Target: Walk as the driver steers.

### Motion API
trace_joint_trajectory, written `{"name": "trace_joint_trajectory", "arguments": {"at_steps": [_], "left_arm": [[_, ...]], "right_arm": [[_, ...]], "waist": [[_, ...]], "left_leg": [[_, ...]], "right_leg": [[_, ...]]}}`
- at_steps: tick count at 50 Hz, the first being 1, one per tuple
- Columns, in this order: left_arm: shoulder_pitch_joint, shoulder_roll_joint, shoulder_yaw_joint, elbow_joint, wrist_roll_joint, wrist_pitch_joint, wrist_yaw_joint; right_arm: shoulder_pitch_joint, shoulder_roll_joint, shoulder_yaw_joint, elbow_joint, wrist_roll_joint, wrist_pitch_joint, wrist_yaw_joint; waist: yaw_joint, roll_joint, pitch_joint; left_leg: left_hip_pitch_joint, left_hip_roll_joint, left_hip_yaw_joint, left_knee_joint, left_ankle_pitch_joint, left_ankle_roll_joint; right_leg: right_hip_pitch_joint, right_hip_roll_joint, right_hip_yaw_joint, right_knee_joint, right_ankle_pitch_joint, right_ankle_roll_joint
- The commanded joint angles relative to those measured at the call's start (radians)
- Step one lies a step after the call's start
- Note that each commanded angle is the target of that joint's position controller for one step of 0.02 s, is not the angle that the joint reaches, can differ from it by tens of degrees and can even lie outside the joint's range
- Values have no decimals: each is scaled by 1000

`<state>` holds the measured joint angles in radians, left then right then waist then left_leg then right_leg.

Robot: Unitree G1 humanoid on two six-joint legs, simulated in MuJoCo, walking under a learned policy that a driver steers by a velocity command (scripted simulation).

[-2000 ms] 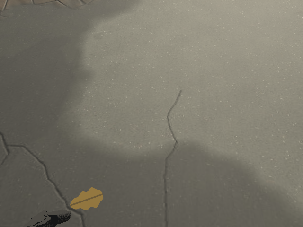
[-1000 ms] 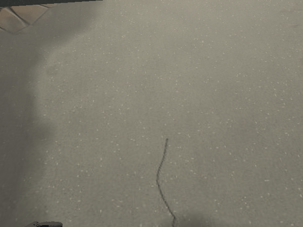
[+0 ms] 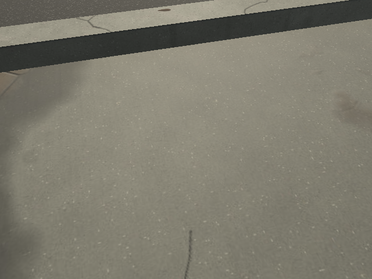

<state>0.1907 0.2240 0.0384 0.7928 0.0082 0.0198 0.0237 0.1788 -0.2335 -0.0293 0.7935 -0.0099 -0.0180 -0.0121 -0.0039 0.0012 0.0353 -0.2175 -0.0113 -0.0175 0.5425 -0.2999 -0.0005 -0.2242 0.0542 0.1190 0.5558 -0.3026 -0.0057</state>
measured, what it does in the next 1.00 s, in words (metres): walks ahead: left foot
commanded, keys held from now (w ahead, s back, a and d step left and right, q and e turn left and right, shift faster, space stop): no key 0.22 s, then w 0.48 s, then w+q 0.30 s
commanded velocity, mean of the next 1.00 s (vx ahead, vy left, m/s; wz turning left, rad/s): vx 0.28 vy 0.00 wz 0.08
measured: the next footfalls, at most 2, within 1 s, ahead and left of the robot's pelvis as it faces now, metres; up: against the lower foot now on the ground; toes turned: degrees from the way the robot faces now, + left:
left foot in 0.94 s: +0.42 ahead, +0.12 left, +0.00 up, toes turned +6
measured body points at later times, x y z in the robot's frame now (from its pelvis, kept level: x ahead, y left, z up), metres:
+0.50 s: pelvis +0.04 -0.02 +0.00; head +0.04 -0.03 +0.45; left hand +0.10 +0.25 -0.12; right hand +0.07 -0.29 -0.15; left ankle -0.01 +0.12 -0.73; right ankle +0.02 -0.12 -0.74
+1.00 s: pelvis +0.28 +0.03 -0.02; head +0.31 +0.03 +0.43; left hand +0.22 +0.29 -0.16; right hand +0.51 -0.19 -0.11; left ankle +0.38 +0.11 -0.73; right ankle +0.07 -0.12 -0.67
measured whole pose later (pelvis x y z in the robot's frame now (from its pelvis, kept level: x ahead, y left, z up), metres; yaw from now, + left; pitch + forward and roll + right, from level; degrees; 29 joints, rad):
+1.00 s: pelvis +0.28 +0.03 -0.02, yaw +6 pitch +1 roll +0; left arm 0.40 0.25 0.03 0.99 0.01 -0.08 0.01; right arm 0.02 -0.27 -0.05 0.78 0.02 -0.08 0.05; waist 0.04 0.00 0.05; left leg -0.51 -0.06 0.05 0.62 -0.14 0.11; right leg -0.06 -0.02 0.00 0.92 -0.46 0.01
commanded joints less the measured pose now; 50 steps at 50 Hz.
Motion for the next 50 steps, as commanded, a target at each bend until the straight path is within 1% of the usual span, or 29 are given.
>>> {"name": "trace_joint_trajectory", "arguments": {"at_steps": [1,11,12,14,15,17,18,19,20,21,22,23,24,25,26,27,28,30,32,34,37,41,43,45,46,47,48,49,50], "left_arm": [[-6,110,27,-40,-1,-12,7],[-1,102,28,48,-3,-12,15],[16,93,26,68,-3,-11,16],[28,107,33,86,-15,-12,19],[18,108,32,81,-19,-21,19],[-27,71,24,63,-31,-59,8],[-54,68,23,54,-34,-76,2],[-60,82,27,55,-35,-88,-5],[-41,80,28,62,-37,-96,-12],[-10,75,27,77,-39,-103,-18],[50,71,30,110,-38,-108,-23],[119,78,40,154,-32,-108,-23],[203,95,49,188,-28,-104,-23],[325,150,63,211,-28,-104,-16],[387,251,80,217,-20,-112,-30],[306,181,56,196,-11,-125,-33],[247,136,42,173,-13,-135,-33],[187,130,31,151,-18,-132,-38],[224,96,16,164,-11,-119,-33],[261,110,15,176,-11,-108,-21],[267,153,18,177,-5,-103,-6],[293,164,23,200,-17,-112,-5],[272,170,28,197,-18,-108,-6],[245,199,38,183,-8,-95,-3],[230,201,39,174,-1,-82,1],[232,196,35,157,6,-75,7],[311,115,8,115,21,-90,-3],[327,58,-16,125,9,-129,-21],[221,150,9,91,-30,-165,-33]], "right_arm": [[-8,-104,-25,-40,1,-13,-4],[15,-103,-23,44,3,-14,-11],[32,-96,-21,61,2,-13,-12],[45,-129,-32,76,15,-8,-18],[61,-140,-35,80,22,-11,-22],[135,-185,-48,104,31,-30,-23],[137,-208,-56,110,31,-37,-23],[128,-208,-58,107,26,-41,-23],[103,-205,-56,100,26,-44,-19],[63,-197,-54,88,35,-44,-13],[11,-194,-53,76,46,-38,-9],[5,-181,-50,75,46,-34,-7],[-8,-147,-40,68,41,-37,-6],[-33,-73,-17,47,27,-45,1],[-44,-74,-21,3,44,-64,-3],[-42,-135,-34,8,60,-76,-1],[-20,-139,-35,21,65,-84,9],[-25,-137,-39,35,42,-93,17],[-48,-111,-37,33,30,-91,31],[-101,-83,-28,13,24,-84,37],[-220,-49,-7,-31,30,-80,42],[-290,-72,-3,-69,44,-71,58],[-291,-94,-8,-83,43,-73,71],[-205,-134,-29,-71,38,-71,77],[-69,-167,-51,-34,38,-66,75],[84,-212,-77,8,42,-57,67],[216,-313,-104,17,26,-51,54],[227,-285,-93,23,37,-47,52],[177,-226,-75,20,29,-54,51]], "waist": [[0,-5,-49],[0,-4,-25],[0,-1,-44],[-3,30,9],[-12,52,52],[-34,150,97],[-37,175,123],[-34,160,123],[-16,160,113],[10,156,100],[51,148,83],[75,128,49],[103,69,16],[138,-139,-33],[142,-323,-14],[100,-179,48],[70,-120,74],[46,-73,75],[48,-91,53],[62,-85,57],[84,-85,83],[79,-94,113],[53,-85,97],[-8,-112,2],[-78,-114,-82],[-144,-89,-165],[-122,124,-314],[-98,239,-437],[-115,178,-302]], "left_leg": [[20,52,-52,-83,185,19],[10,46,-49,-116,140,21],[17,37,-43,-129,41,24],[-21,35,-70,-152,-287,63],[-37,73,-134,-192,-421,98],[13,236,-375,-330,-564,197],[-2,317,-478,-382,-549,242],[-16,338,-499,-399,-498,255],[-23,334,-474,-394,-443,246],[-49,302,-402,-381,-384,219],[-123,240,-297,-351,-315,179],[-181,176,-215,-286,-248,147],[-236,125,-143,-166,-170,114],[-352,29,-13,154,-107,52],[-551,-47,9,383,-245,36],[-630,25,-67,543,-251,51],[-667,65,-88,586,-143,72],[-664,116,-59,544,10,72],[-603,127,-19,481,101,47],[-589,116,18,387,160,13],[-482,84,58,167,292,-5],[-403,66,51,44,359,38],[-385,51,50,18,315,80],[-249,-5,89,39,244,120],[-91,-49,116,40,222,143],[147,-44,71,33,224,172],[550,201,-363,13,101,314],[677,363,-839,-233,-118,429],[578,326,-771,-283,-166,365]], "right_leg": [[8,-66,59,-85,236,-24],[24,-59,46,-109,212,-13],[32,-47,32,-115,121,-15],[-46,-3,-12,-78,-210,-33],[-114,0,-25,-50,-300,-41],[-230,5,-92,100,-205,-35],[-250,-30,-103,165,-128,-34],[-248,-57,-89,198,-123,-42],[-223,-69,-91,180,-150,-55],[-144,-72,-107,87,-151,-67],[17,-51,-142,-43,-64,-76],[166,-14,-163,-94,38,-63],[270,-43,-102,-121,47,-65],[388,-227,183,-260,-80,-124],[430,-409,566,-396,-217,-271],[374,-435,576,-398,-269,-297],[366,-395,478,-398,-256,-264],[347,-335,309,-417,-56,-201],[315,-277,170,-426,166,-174],[289,-252,88,-431,305,-180],[188,-225,-12,-464,318,-169],[210,-274,-80,-489,318,-157],[287,-300,-121,-432,465,-137],[347,-306,-161,-272,848,-110],[335,-283,-195,-90,1005,-89],[201,-251,-220,142,967,-56],[-194,-138,-231,544,551,3],[-417,23,-87,812,-208,25],[-531,-44,15,880,-173,-10]]}}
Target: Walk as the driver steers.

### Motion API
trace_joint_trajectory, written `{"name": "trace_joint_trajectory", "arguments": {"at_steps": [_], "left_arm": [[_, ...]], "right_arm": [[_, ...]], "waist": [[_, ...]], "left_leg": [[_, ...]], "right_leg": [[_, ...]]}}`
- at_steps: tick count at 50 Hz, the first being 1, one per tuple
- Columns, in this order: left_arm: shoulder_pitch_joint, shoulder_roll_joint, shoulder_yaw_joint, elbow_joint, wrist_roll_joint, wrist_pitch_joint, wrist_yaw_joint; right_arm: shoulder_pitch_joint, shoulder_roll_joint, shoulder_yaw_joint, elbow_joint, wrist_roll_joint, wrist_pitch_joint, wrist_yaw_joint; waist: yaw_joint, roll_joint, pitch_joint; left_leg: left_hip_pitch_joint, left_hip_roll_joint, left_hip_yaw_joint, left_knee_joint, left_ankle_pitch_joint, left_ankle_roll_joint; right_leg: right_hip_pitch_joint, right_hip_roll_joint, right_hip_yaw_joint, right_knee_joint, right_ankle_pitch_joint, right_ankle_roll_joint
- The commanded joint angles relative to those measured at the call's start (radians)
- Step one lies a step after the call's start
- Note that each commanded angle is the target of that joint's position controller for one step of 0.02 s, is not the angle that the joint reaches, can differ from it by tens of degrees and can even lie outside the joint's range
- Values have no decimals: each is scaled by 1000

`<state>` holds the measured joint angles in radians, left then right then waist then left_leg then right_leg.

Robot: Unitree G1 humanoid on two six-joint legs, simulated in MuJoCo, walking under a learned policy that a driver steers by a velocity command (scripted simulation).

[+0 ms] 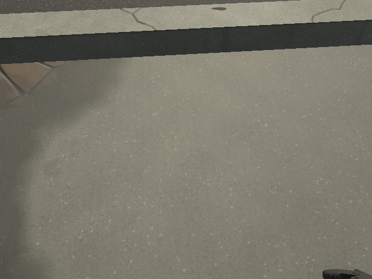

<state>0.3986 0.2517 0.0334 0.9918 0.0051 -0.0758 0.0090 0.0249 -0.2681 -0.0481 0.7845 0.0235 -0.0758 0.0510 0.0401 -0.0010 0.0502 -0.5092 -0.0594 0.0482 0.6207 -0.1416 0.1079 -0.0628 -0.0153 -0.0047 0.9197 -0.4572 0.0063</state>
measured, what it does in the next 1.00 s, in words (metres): walks ahead: right foot, then left foot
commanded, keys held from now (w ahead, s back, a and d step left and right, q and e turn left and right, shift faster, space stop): w+q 0.28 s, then w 0.44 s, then no key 0.28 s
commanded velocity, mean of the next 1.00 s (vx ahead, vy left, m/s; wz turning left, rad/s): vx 0.44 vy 0.00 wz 0.26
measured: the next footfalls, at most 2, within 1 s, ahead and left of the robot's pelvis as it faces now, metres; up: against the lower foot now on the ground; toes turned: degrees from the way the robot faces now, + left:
right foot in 0.44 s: +0.45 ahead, -0.09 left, +0.00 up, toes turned +15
left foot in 0.90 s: +0.65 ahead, +0.21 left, +0.00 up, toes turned +15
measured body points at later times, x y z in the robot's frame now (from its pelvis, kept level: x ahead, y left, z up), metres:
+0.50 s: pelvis +0.30 -0.02 +0.01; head +0.32 -0.01 +0.46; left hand +0.46 +0.27 -0.06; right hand +0.37 -0.29 -0.12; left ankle +0.13 +0.07 -0.67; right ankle +0.41 -0.10 -0.71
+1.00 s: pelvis +0.53 +0.07 +0.01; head +0.56 +0.10 +0.46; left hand +0.47 +0.34 -0.13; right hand +0.80 -0.10 -0.07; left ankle +0.62 +0.20 -0.71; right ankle +0.44 -0.10 -0.66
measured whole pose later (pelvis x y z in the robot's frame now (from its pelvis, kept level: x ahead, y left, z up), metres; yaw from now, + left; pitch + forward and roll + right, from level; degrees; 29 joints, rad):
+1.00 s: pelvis +0.53 +0.07 +0.01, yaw +15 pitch +2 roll -1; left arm 0.33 0.29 0.03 0.90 -0.01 -0.05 0.00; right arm 0.04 -0.25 -0.02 0.72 -0.01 -0.07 0.02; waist 0.06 -0.01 0.04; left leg -0.47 -0.01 0.01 0.52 -0.09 0.04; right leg -0.25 0.02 0.05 0.95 -0.58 0.04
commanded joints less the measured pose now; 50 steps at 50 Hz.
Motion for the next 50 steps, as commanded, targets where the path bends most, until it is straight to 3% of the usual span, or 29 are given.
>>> {"name": "trace_joint_trajectory", "arguments": {"at_steps": [1,2,4,5,8,12,15,17,19,21,22,23,24,25,26,27,28,29,32,35,38,42,44,45,46,47,48,49,50], "left_arm": [[-80,157,20,-145,-47,-88,-17],[-117,154,24,-153,-35,-93,-7],[-96,150,37,-158,-5,-69,7],[-89,132,36,-166,1,-56,9],[-182,115,36,-218,17,-34,17],[-360,81,22,-280,13,-44,9],[-433,88,19,-313,-5,-51,-6],[-456,108,21,-325,-7,-59,-18],[-452,129,26,-333,-6,-70,-27],[-347,157,40,-310,-3,-77,-24],[-212,197,55,-288,9,-82,-18],[-57,283,79,-267,21,-79,-13],[32,275,87,-214,-4,-60,-26],[11,185,63,-224,-22,-56,-28],[-64,152,51,-236,-19,-49,-26],[-119,137,42,-244,-10,-43,-26],[-148,122,36,-245,-1,-41,-27],[-159,113,31,-243,6,-42,-29],[-140,132,37,-221,-8,-47,-30],[-112,167,46,-199,-14,-39,-22],[-72,176,44,-173,-18,-25,-14],[-28,183,41,-134,-23,-3,-6],[-66,197,44,-136,-24,7,0],[-67,187,40,-139,-21,8,2],[-46,152,25,-157,1,4,3],[134,39,-13,-130,15,0,-6],[172,88,-5,-97,-6,4,-11],[85,161,16,-116,-26,15,-10],[2,157,18,-135,-27,29,1]], "right_arm": [[263,-164,-50,11,-11,-3,-15],[191,-144,-42,-7,-17,-12,-12],[123,-116,-31,-35,-31,-17,-13],[123,-117,-32,-38,-25,-17,-15],[182,-149,-40,-29,-16,-19,-36],[267,-172,-49,-14,-4,-5,-59],[327,-169,-49,7,6,4,-64],[360,-150,-44,20,4,10,-68],[376,-153,-44,27,-6,17,-71],[366,-150,-42,24,-10,24,-68],[355,-118,-27,11,-17,22,-62],[426,-67,-8,-4,-15,11,-57],[517,-44,5,7,-1,0,-54],[427,-143,-15,1,15,-4,-55],[321,-167,-23,-24,14,-6,-56],[262,-155,-21,-40,-1,-8,-56],[247,-139,-24,-46,-12,-9,-53],[259,-120,-22,-46,-14,-7,-51],[249,-70,-9,-54,-17,1,-48],[147,-50,3,-89,-24,-4,-45],[50,-39,10,-113,-23,-14,-35],[4,-67,0,-138,-22,-22,-18],[86,-101,-16,-113,-33,-23,-18],[175,-133,-29,-81,-42,-23,-24],[270,-199,-43,-65,-55,-23,-34],[296,-219,-39,-67,-70,-6,-40],[327,-146,-23,-55,-42,10,-33],[268,-126,-17,-57,-26,19,-28],[185,-105,-9,-64,-25,21,-30]], "waist": [[-136,107,-194],[-90,1,-110],[-18,13,-75],[-6,30,-66],[-21,41,-21],[-86,54,-13],[-117,66,-26],[-126,70,-31],[-116,90,-35],[-56,112,-77],[8,92,-193],[32,-72,-356],[24,-299,-424],[50,-176,-290],[45,-92,-157],[25,-42,-79],[-2,-48,-42],[-23,-72,-43],[-37,-89,-45],[-15,-69,-32],[14,-70,-13],[6,-94,-46],[-55,-95,-89],[-95,-71,-140],[-117,22,-252],[-60,251,-404],[-83,224,-505],[-85,150,-381],[-67,92,-275]], "left_leg": [[711,338,-686,-373,-252,216],[533,295,-568,-394,-126,195],[342,230,-451,-431,0,176],[294,218,-425,-447,24,182],[197,187,-351,-474,63,187],[174,129,-299,-440,54,121],[238,152,-341,-403,9,105],[341,185,-380,-342,17,101],[422,222,-421,-281,88,95],[454,199,-416,-177,279,73],[399,148,-373,1,328,47],[113,33,-265,318,128,-22],[-138,-39,-207,558,-427,-66],[-249,18,-252,644,-405,-57],[-274,58,-218,647,-312,-58],[-257,93,-182,600,-242,-63],[-227,127,-166,545,-194,-68],[-179,147,-155,509,-170,-72],[-158,166,-115,398,-125,-96],[-154,169,-93,202,26,-112],[-53,121,-53,11,187,-115],[27,82,-72,-95,225,-79],[146,63,-70,-151,223,-49],[283,60,-57,-188,303,-26],[506,189,-161,-127,687,20],[829,452,-441,-73,971,206],[817,472,-539,-116,829,247],[691,415,-469,-167,656,206],[567,367,-405,-207,524,163]], "right_leg": [[-703,-21,119,478,63,-45],[-657,-61,108,386,129,-46],[-528,-107,115,268,175,-34],[-508,-112,109,223,177,-21],[-533,-100,76,50,296,30],[-466,-35,63,-283,564,48],[-426,-8,71,-381,613,47],[-443,-12,85,-430,580,33],[-432,-10,80,-455,486,6],[-284,13,42,-514,414,-46],[-63,-56,97,-478,434,-106],[325,-252,374,-448,420,-237],[481,-392,719,-562,186,-328],[397,-367,709,-607,10,-283],[257,-328,574,-634,52,-245],[132,-283,474,-668,163,-233],[53,-250,408,-694,258,-226],[2,-221,358,-717,316,-219],[-52,-198,255,-764,460,-239],[-62,-179,171,-788,532,-232],[-92,-140,86,-764,666,-197],[-2,-172,89,-658,767,-153],[19,-167,90,-552,816,-118],[-2,-124,72,-440,839,-91],[-113,-60,31,-242,633,-46],[-400,48,12,103,-49,24],[-431,42,116,225,-265,36],[-478,4,116,267,-231,42],[-500,-28,90,237,-169,50]]}}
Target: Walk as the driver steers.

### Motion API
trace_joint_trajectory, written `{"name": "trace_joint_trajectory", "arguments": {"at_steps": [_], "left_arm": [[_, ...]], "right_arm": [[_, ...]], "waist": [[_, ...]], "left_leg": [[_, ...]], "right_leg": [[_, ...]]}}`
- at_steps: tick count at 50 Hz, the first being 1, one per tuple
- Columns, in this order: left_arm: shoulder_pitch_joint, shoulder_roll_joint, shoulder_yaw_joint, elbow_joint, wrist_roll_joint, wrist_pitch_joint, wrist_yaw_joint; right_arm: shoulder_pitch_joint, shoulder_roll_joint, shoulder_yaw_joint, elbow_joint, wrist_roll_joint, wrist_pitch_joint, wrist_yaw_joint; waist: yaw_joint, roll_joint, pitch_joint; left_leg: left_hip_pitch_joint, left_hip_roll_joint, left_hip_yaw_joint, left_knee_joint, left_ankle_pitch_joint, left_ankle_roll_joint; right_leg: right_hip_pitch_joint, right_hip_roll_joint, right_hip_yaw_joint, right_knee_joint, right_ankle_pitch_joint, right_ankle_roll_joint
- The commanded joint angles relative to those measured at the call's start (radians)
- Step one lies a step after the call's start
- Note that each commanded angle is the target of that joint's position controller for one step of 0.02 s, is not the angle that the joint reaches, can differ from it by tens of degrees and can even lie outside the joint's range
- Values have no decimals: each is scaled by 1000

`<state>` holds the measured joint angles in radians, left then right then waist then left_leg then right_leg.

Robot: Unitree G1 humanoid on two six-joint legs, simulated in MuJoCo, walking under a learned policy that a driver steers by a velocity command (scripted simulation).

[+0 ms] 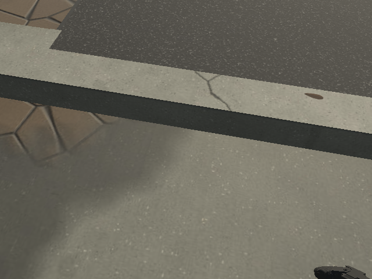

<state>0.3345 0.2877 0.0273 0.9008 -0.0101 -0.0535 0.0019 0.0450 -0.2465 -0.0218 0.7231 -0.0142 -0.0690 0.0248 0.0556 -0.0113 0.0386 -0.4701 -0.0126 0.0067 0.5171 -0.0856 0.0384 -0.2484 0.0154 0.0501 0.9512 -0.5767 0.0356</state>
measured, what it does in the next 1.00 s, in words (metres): steps on the spot: right foot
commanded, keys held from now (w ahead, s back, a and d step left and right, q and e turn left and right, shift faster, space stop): no key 1.00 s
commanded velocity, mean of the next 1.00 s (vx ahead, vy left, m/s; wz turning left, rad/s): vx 0.04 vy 0.00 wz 0.01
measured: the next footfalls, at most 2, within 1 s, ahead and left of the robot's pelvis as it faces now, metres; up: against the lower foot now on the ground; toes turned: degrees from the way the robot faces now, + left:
right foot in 0.24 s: +0.11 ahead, -0.15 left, +0.00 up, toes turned +0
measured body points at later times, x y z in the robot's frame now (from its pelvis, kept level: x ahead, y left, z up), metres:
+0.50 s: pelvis +0.08 -0.01 +0.01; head +0.09 -0.02 +0.46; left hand +0.14 +0.24 -0.13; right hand +0.17 -0.27 -0.13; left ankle +0.11 +0.10 -0.73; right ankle +0.07 -0.15 -0.73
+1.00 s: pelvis +0.09 -0.02 +0.01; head +0.10 -0.01 +0.46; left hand +0.12 +0.23 -0.14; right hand +0.16 -0.27 -0.14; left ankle +0.11 +0.10 -0.73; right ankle +0.07 -0.15 -0.73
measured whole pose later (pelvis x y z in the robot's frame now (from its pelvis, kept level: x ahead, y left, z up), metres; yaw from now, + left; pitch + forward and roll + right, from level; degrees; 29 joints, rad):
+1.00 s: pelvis +0.09 -0.02 +0.01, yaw +0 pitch -2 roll +0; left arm 0.24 0.21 0.02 1.06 0.01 0.00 0.04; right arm 0.14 -0.22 -0.03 1.08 0.00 0.02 -0.03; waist 0.00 0.00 0.04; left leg -0.24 0.00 0.01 0.50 -0.24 0.01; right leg -0.15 -0.02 0.00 0.49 -0.31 0.02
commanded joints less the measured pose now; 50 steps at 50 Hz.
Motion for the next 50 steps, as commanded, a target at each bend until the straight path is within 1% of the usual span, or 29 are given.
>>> {"name": "trace_joint_trajectory", "arguments": {"at_steps": [1,2,3,4,5,6,7,9,10,11,12,13,14,15,16,18,20,23,27,31,37,50], "left_arm": [[30,111,27,-49,-1,25,20],[33,100,28,-49,7,44,29],[49,79,25,-41,9,57,35],[62,58,21,-33,12,63,41],[63,46,17,-28,16,65,44],[52,42,16,-26,17,68,45],[40,45,17,-25,18,71,44],[21,45,19,-19,23,75,40],[10,44,20,-19,31,76,38],[-7,50,21,-26,42,76,37],[-26,72,22,-42,46,74,40],[-53,143,39,-39,32,73,44],[-66,118,38,-30,26,65,41],[-78,80,29,-24,30,55,40],[-93,64,25,-19,33,45,37],[-95,51,21,-11,26,28,33],[-80,60,22,3,19,21,33],[-68,62,21,20,17,22,35],[-62,57,19,42,14,29,36],[-62,48,17,62,14,34,37],[-61,35,15,90,14,39,38],[-41,15,11,141,16,44,45]], "right_arm": [[102,-108,-27,-6,5,14,-3],[60,-108,-28,-4,-5,14,-4],[30,-116,-32,1,-15,16,-4],[14,-116,-34,6,-20,17,-5],[10,-114,-34,13,-21,17,-9],[14,-115,-35,22,-18,18,-12],[16,-117,-35,31,-14,21,-16],[5,-116,-33,46,-3,30,-22],[8,-106,-29,55,1,34,-23],[30,-83,-20,72,1,35,-23],[57,-72,-15,89,-2,37,-23],[96,-87,-24,94,0,39,-25],[84,-98,-26,101,-3,42,-32],[84,-97,-27,105,-1,44,-37],[94,-87,-26,115,1,47,-42],[115,-86,-27,136,-2,51,-44],[117,-81,-27,153,1,49,-43],[114,-81,-28,177,7,50,-41],[117,-81,-29,211,11,57,-45],[118,-84,-30,241,14,66,-51],[110,-88,-31,278,16,74,-58],[103,-75,-29,334,16,78,-62]], "waist": [[-61,83,-193],[-31,111,-164],[-11,138,-144],[-1,148,-143],[0,149,-154],[-6,146,-166],[-11,140,-173],[-4,127,-150],[-1,118,-125],[-2,103,-91],[-14,74,-47],[-63,-25,4],[-54,-65,23],[-60,-86,20],[-68,-101,11],[-69,-87,-12],[-62,-56,-36],[-53,-24,-59],[-51,4,-63],[-53,14,-56],[-55,11,-42],[-57,9,-11]], "left_leg": [[399,295,-319,-145,377,215],[279,268,-281,-187,299,198],[192,238,-239,-220,247,189],[146,220,-204,-234,231,190],[129,212,-183,-239,211,192],[126,210,-176,-245,163,192],[120,210,-175,-254,81,189],[72,191,-167,-266,-164,161],[39,172,-163,-270,-298,133],[11,149,-161,-273,-408,90],[-2,120,-152,-253,-470,45],[31,61,-96,-231,-436,10],[120,37,-62,-181,-358,-8],[176,37,-56,-148,-295,-6],[210,39,-52,-128,-247,2],[228,37,-45,-108,-169,12],[244,38,-41,-94,-91,16],[265,41,-37,-76,10,14],[288,42,-35,-63,72,12],[303,45,-35,-60,96,10],[311,47,-36,-65,93,8],[298,45,-36,-92,8,4]], "right_leg": [[-292,-85,31,152,1,30],[-211,-106,32,84,52,35],[-137,-98,12,17,85,39],[-82,-88,-5,-47,101,40],[-41,-84,-13,-109,125,38],[-8,-82,-17,-164,175,33],[23,-81,-20,-215,236,26],[99,-68,-37,-331,361,6],[136,-60,-45,-387,397,-8],[153,-72,-30,-437,412,-26],[138,-118,22,-509,404,-50],[30,-125,26,-518,259,-73],[-74,-106,26,-554,139,-76],[-111,-104,27,-580,127,-63],[-118,-101,25,-588,163,-48],[-80,-97,18,-571,254,-35],[-44,-92,11,-549,335,-35],[-7,-84,0,-525,427,-38],[11,-75,-11,-516,481,-40],[18,-67,-20,-519,501,-40],[24,-58,-30,-531,494,-38],[16,-47,-44,-555,411,-32]]}}
Keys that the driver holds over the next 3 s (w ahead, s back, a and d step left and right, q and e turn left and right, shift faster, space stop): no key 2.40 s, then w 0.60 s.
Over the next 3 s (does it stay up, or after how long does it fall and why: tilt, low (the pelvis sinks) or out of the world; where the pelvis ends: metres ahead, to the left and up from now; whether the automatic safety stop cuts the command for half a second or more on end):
stays up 0.27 -0.04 0.00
